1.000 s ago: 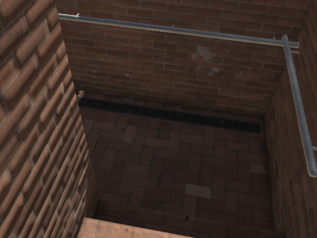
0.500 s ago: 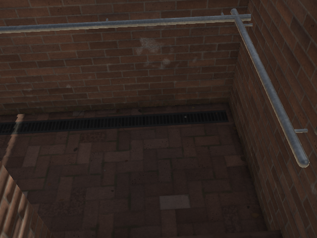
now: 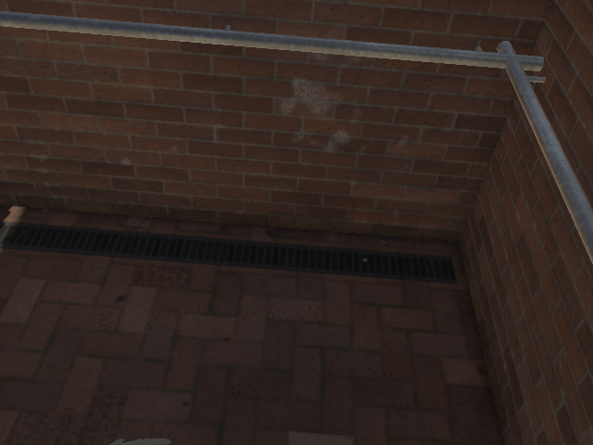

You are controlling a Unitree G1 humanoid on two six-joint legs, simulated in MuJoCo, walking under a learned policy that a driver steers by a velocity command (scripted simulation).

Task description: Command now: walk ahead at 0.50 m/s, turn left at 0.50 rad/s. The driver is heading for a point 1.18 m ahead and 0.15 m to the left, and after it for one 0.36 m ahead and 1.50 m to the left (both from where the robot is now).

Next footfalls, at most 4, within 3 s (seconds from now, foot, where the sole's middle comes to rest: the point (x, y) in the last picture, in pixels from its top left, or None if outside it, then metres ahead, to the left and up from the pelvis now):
0.06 right None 0.11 -0.14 -0.87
0.60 left None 0.40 0.19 -1.08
1.08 right None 0.79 0.03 -1.28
1.46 left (179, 385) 1.04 0.25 -1.28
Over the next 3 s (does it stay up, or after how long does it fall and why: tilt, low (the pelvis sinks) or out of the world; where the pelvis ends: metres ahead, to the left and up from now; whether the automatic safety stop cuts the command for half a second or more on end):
stays up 1.13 0.23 -0.52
